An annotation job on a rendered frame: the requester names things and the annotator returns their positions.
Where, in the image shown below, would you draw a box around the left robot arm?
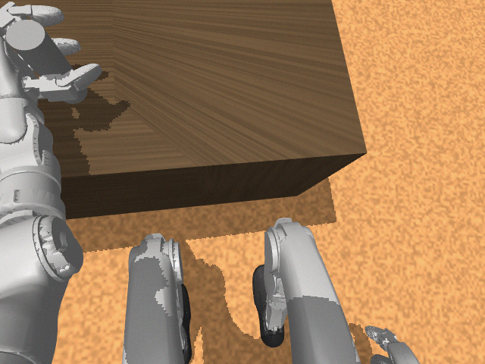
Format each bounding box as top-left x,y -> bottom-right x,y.
0,97 -> 83,364

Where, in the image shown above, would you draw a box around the right robot foot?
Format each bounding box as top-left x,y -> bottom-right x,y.
252,265 -> 284,347

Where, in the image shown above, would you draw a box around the left robot hand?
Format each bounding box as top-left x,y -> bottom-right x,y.
0,2 -> 102,107

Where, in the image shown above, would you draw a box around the can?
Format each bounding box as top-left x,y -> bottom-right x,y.
6,20 -> 88,104

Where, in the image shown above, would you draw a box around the right robot hand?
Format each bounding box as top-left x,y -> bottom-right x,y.
365,326 -> 420,364

